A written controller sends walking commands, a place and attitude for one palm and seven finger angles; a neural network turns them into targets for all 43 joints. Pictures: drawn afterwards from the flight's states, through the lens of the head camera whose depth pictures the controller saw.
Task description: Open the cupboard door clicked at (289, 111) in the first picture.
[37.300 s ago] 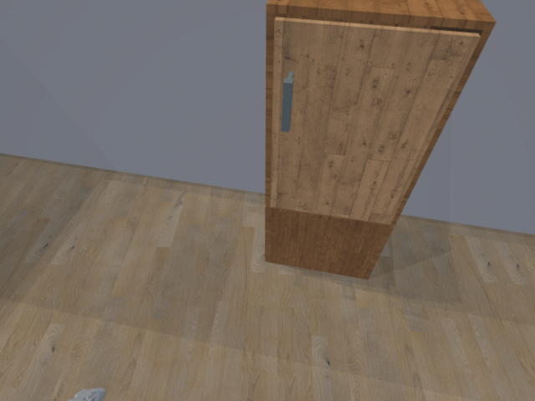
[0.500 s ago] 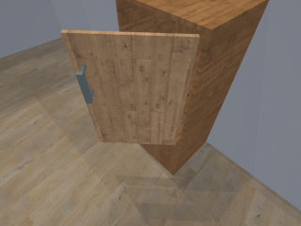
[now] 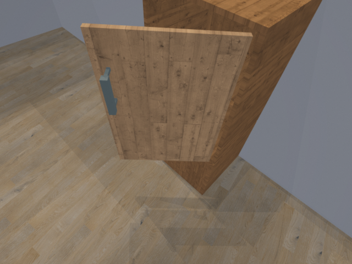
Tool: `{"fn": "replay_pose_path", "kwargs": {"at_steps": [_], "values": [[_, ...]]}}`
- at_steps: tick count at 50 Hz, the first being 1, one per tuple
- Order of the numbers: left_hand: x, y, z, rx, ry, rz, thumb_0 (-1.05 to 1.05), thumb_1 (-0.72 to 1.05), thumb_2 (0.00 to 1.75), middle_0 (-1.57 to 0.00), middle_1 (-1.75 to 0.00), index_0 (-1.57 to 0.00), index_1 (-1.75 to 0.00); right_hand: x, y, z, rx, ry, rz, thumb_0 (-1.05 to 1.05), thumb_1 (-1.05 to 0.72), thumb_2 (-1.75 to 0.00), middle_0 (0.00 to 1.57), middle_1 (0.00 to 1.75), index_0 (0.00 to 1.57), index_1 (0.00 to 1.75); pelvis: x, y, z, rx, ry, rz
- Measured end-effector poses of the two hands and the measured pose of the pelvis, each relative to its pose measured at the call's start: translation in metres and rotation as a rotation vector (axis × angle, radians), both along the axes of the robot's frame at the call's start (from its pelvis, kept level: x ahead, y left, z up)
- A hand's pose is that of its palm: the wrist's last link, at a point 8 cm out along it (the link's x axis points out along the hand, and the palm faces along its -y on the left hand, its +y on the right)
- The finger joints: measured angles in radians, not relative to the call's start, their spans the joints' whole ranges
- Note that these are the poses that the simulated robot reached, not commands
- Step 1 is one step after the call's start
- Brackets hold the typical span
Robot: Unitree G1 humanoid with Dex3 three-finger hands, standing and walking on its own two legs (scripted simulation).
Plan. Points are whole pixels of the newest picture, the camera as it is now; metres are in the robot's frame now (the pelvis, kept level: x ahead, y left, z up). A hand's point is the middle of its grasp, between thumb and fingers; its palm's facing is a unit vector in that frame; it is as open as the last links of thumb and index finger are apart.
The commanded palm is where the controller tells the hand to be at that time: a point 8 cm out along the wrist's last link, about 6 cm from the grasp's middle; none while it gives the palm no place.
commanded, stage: come to a stop and stand still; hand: left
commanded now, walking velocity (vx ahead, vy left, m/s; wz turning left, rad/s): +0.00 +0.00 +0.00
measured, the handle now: (110, 91) +0.54 +0.21 +0.05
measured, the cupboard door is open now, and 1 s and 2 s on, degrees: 43 43 43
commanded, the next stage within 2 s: look again from close up in 0.80 s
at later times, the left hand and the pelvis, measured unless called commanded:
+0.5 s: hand out of the picture +0.07 +0.15 -0.17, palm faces +0.00 -0.97 -0.24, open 7.4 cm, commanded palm none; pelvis +0.04 -0.04 -0.01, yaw +0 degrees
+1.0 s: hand out of the picture +0.04 +0.15 -0.18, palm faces +0.02 -0.98 -0.21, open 7.4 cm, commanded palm none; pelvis +0.04 -0.03 +0.00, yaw +0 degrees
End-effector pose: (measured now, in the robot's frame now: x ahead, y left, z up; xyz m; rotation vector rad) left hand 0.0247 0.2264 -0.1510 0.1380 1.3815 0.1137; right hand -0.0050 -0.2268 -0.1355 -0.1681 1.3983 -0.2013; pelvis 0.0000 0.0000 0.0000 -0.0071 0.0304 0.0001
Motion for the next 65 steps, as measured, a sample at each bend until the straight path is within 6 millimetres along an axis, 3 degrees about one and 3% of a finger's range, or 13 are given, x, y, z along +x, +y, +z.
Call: {"fn": "replay_pose_path", "kwargs": {"at_steps": [4,7,19,31,41,49,65], "values": [[0.011,-0.009,-0.002,0.041,-0.048,-0.022,0.01,0.93,0.89,-0.20,-0.30,-0.19,-0.30,-0.014,-0.015,-0.013,0.021,0.033,-0.029,0.01,-0.92,-0.90,0.20,0.30,0.21,0.30,-0.001,-0.014,-0.009,0.017,0.002,-0.019],[0.016,-0.017,-0.001,0.048,-0.051,-0.055,0.01,0.92,0.89,-0.20,-0.30,-0.19,-0.30,-0.013,-0.024,-0.021,0.035,0.025,-0.037,0.01,-0.91,-0.90,0.20,0.30,0.20,0.30,0.001,-0.017,-0.013,-0.021,-0.005,-0.010],[0.043,-0.028,0.010,0.078,-0.120,-0.028,0.01,0.92,0.89,-0.20,-0.30,-0.20,-0.30,0.025,-0.019,-0.028,0.090,-0.028,0.016,0.02,-0.93,-0.90,0.20,0.30,0.20,0.30,0.027,-0.032,-0.010,0.013,-0.028,-0.002],[0.028,-0.038,0.006,0.064,-0.047,-0.004,0.01,0.91,0.89,-0.20,-0.30,-0.20,-0.30,0.066,-0.041,-0.019,0.051,-0.075,0.044,0.01,-0.92,-0.90,0.20,0.30,0.20,0.30,0.041,-0.041,-0.007,0.020,-0.031,-0.007],[0.012,-0.037,0.001,0.045,-0.007,0.017,0.01,0.90,0.89,-0.20,-0.30,-0.20,-0.30,0.087,-0.043,-0.010,0.020,-0.113,0.065,0.01,-0.91,-0.90,0.20,0.30,0.20,0.30,0.043,-0.039,-0.005,0.015,-0.040,-0.010],[0.011,-0.025,0.003,0.050,-0.014,0.018,0.01,0.90,0.89,-0.20,-0.30,-0.20,-0.30,0.082,-0.036,-0.008,0.020,-0.105,0.074,0.01,-0.91,-0.90,0.20,0.30,0.20,0.30,0.039,-0.033,-0.004,0.015,-0.043,-0.006],[0.017,-0.004,0.008,0.069,-0.036,0.002,0.00,0.90,0.89,-0.20,-0.30,-0.20,-0.30,0.048,-0.025,-0.008,0.027,-0.036,0.061,0.01,-0.91,-0.90,0.20,0.30,0.20,0.30,0.029,-0.020,-0.001,0.017,-0.041,-0.002]]}}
